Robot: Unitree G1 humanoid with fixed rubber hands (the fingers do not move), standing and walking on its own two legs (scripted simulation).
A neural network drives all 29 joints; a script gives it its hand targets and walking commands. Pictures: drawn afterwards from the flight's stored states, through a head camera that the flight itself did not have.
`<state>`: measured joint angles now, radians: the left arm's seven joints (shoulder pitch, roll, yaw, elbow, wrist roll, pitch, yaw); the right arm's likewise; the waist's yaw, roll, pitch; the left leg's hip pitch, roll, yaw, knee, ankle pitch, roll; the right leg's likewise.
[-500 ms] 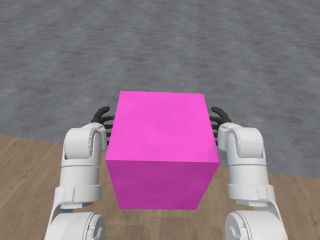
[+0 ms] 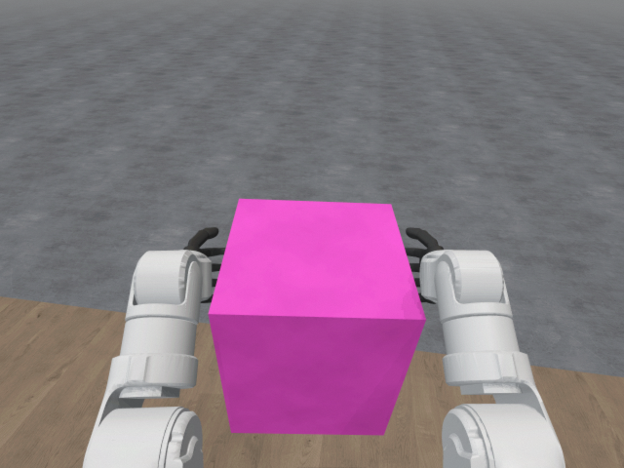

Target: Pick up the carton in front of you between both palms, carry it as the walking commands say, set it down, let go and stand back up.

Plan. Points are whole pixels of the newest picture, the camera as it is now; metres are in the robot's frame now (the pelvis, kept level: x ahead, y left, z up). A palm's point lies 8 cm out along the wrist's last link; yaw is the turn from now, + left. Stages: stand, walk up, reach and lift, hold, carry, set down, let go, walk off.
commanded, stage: carry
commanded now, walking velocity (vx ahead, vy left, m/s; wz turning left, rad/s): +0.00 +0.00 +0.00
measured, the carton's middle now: (311, 317) +0.33 +0.01 +0.06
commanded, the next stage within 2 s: none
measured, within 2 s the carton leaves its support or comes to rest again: neither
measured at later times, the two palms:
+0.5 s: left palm (194, 277) +0.34 +0.16 +0.13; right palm (428, 274) +0.34 -0.14 +0.13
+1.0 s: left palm (191, 275) +0.34 +0.16 +0.13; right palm (425, 273) +0.35 -0.14 +0.13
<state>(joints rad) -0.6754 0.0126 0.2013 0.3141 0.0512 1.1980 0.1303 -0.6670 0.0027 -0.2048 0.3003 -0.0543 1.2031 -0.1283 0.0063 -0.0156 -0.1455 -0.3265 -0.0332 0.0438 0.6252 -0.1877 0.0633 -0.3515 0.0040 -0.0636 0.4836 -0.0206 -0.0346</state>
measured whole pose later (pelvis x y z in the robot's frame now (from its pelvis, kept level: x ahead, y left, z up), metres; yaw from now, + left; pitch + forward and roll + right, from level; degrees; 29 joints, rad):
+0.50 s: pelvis +0.00 +0.00 +0.00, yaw +0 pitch +2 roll +1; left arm -0.67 0.01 0.20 0.26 0.05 1.21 0.13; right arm -0.68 0.00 -0.20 0.25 -0.05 1.22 -0.13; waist 0.00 -0.01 -0.10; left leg -0.35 -0.04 0.04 0.65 -0.19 0.07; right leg -0.37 0.00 -0.07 0.51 -0.03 -0.03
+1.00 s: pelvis +0.00 +0.01 +0.00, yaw +0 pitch +2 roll +1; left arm -0.68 0.01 0.20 0.26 0.05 1.21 0.13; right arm -0.68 0.00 -0.21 0.26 -0.06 1.22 -0.13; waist 0.00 -0.01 -0.11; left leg -0.34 -0.04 0.04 0.65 -0.20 0.07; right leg -0.36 0.00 -0.07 0.50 -0.03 -0.03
